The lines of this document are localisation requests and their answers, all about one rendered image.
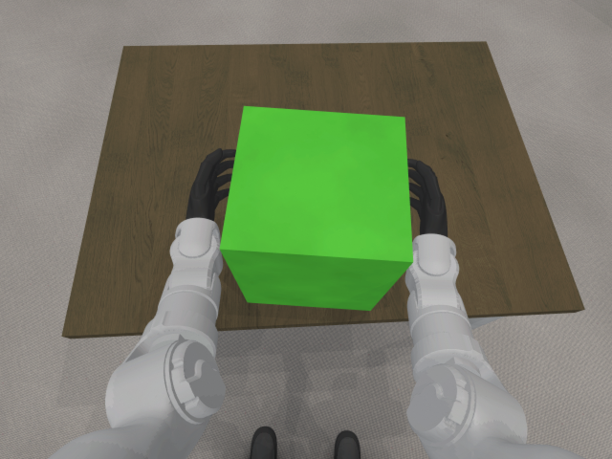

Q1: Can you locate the carton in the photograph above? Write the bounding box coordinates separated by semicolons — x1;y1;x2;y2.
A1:
220;106;413;311

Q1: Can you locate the robot right hand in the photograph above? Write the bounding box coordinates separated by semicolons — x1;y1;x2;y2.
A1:
407;159;448;237

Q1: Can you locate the robot foot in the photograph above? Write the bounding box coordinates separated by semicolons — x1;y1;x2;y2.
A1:
250;426;277;459
334;430;361;459

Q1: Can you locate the left robot foot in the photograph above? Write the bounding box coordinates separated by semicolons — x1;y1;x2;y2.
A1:
250;426;277;459

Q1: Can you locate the left robot upper arm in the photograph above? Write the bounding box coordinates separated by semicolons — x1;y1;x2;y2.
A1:
48;339;226;459

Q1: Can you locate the right robot foot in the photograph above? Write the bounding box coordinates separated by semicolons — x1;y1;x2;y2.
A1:
334;430;361;459

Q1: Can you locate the table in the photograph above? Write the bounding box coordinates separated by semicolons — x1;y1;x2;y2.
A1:
62;41;585;339

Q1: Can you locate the robot left hand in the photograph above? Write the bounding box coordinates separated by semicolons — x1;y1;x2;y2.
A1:
186;148;236;221

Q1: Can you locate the right robot forearm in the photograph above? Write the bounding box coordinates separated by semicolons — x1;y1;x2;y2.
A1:
405;233;510;394

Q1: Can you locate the left robot forearm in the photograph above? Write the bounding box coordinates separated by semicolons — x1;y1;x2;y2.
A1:
105;218;223;424

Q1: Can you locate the right robot upper arm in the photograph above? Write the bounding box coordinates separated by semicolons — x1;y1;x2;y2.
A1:
406;363;585;459

